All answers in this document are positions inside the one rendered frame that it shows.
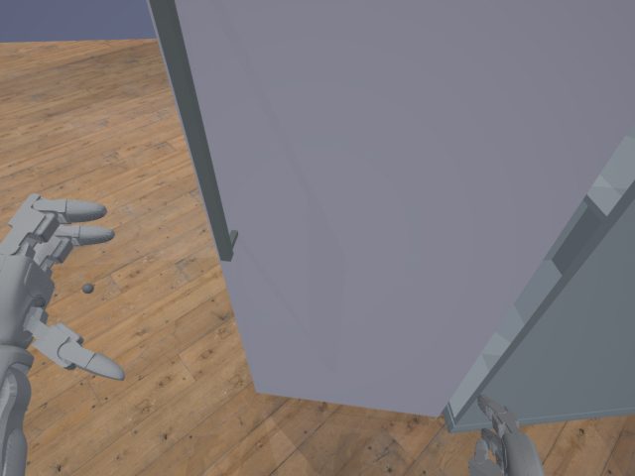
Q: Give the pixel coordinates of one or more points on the fridge door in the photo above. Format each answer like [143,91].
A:
[397,171]

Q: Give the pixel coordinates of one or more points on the robot left forearm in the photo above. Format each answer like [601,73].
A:
[15,395]

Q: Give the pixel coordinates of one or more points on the handle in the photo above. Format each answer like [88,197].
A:
[172,41]

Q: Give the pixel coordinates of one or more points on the robot left hand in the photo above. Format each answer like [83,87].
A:
[36,241]

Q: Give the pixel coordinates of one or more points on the robot right hand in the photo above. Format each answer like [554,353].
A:
[515,452]

